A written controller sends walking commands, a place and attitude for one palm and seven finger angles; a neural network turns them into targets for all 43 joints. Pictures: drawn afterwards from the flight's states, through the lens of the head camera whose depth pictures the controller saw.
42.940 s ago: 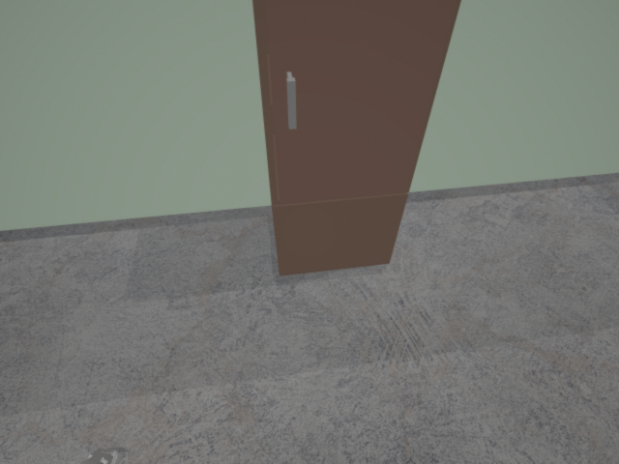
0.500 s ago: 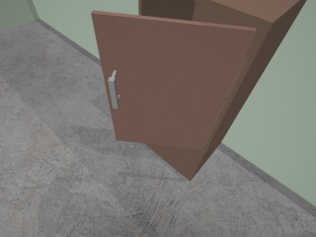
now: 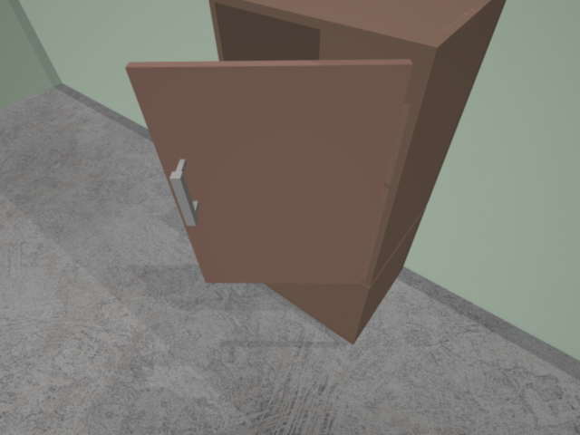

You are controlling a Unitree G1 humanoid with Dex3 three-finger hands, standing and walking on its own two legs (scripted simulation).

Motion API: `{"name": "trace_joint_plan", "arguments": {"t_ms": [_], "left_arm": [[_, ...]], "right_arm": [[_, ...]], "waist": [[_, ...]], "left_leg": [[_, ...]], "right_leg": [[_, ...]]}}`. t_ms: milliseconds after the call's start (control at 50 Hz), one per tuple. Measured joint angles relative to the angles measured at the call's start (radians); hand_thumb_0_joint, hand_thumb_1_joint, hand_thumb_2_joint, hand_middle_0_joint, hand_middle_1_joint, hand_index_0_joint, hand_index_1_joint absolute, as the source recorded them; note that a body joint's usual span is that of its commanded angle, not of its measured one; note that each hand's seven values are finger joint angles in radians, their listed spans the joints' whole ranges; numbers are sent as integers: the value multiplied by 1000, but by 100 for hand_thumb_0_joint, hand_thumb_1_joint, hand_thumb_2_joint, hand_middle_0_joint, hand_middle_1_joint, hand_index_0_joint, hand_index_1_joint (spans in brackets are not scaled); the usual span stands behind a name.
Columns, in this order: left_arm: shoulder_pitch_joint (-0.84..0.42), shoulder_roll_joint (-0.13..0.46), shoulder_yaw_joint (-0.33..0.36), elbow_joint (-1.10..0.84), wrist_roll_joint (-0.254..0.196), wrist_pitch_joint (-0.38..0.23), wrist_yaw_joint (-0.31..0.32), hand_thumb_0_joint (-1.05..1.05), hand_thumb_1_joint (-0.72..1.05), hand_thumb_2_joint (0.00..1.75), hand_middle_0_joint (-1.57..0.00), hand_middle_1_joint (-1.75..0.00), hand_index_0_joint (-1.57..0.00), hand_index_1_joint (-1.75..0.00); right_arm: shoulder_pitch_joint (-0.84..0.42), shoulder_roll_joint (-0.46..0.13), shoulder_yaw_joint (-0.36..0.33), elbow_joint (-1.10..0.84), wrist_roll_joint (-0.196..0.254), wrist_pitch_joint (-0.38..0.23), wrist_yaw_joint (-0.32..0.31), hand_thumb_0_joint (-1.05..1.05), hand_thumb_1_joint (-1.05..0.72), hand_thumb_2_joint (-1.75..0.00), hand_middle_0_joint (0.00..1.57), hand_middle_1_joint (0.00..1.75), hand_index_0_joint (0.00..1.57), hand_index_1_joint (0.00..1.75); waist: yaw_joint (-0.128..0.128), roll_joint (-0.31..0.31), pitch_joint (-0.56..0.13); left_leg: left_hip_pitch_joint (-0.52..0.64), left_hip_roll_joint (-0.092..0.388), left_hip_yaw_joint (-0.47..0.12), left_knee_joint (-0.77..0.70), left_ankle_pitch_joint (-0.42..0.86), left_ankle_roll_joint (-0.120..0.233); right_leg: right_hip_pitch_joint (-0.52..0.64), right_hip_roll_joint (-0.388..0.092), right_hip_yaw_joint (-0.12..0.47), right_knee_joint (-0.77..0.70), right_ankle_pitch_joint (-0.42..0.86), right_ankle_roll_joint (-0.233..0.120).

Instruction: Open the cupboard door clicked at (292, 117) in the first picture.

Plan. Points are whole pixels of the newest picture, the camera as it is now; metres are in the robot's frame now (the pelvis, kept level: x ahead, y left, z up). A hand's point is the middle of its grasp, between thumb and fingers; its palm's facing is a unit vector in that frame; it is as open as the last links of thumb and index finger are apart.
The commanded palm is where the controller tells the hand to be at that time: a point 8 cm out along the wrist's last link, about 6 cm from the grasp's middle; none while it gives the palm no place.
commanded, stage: come to a stop and stand still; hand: left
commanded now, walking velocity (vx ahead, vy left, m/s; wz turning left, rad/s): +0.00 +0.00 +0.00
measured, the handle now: (187, 193) +0.52 +0.22 +0.02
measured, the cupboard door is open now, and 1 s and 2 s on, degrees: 36 36 36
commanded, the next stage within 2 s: look again from close up in 1.02 s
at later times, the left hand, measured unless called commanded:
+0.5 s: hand out of the picture +0.02 +0.19 -0.17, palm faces +0.02 -0.98 -0.19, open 7.4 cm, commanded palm none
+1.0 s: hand out of the picture +0.04 +0.22 -0.17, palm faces +0.01 -0.98 -0.22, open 7.4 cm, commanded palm none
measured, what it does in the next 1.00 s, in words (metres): stands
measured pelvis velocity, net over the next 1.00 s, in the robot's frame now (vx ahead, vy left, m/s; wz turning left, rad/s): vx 0.02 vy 0.03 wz -0.01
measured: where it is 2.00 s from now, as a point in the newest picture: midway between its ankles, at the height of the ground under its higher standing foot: outside the picture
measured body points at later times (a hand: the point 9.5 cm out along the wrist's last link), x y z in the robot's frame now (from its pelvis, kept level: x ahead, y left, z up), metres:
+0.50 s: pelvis +0.02 +0.02 +0.01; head +0.03 +0.02 +0.45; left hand +0.02 +0.24 -0.16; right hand +0.05 -0.21 -0.15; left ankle +0.01 +0.14 -0.73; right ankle -0.01 -0.08 -0.73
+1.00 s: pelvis +0.02 +0.03 +0.01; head +0.03 +0.04 +0.46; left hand +0.04 +0.28 -0.15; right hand +0.05 -0.20 -0.15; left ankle +0.01 +0.14 -0.73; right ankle -0.01 -0.08 -0.73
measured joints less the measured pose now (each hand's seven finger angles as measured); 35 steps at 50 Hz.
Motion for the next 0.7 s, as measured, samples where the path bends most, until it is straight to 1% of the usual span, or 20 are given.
{"name": "trace_joint_plan", "arguments": {"t_ms": [80,180,440,580,700], "left_arm": [[-4,7,-1,16,-1,0,-1,0,92,90,-21,-30,-20,-30],[3,11,-2,40,-1,0,-2,0,92,90,-21,-30,-20,-30],[27,4,-7,96,3,2,-5,0,91,90,-20,-30,-20,-30],[22,12,-6,107,5,2,-7,0,90,90,-20,-30,-20,-30],[12,22,-3,109,6,2,-7,0,90,90,-20,-30,-20,-30]], "right_arm": [[-6,15,7,19,1,-5,0,1,-91,-90,20,30,20,30],[-27,20,9,37,3,-13,-4,1,-91,-90,20,30,20,30],[-100,-9,1,54,9,-24,-16,1,-91,-90,20,30,20,30],[-128,-12,2,57,9,-29,-16,1,-91,-90,20,30,20,30],[-136,-13,3,62,9,-30,-16,0,-91,-90,20,30,20,30]], "waist": [[4,-12,5],[14,-24,11],[38,-45,11],[45,-51,9],[46,-51,5]], "left_leg": [[9,1,2,-18,6,-1],[21,-2,8,-36,7,2],[54,-16,20,-59,0,17],[63,-25,21,-71,2,25],[71,-31,24,-78,3,32]], "right_leg": [[9,2,2,-20,8,1],[20,1,7,-38,13,6],[50,-12,19,-63,12,25],[62,-20,20,-77,16,33],[70,-26,23,-86,19,40]]}}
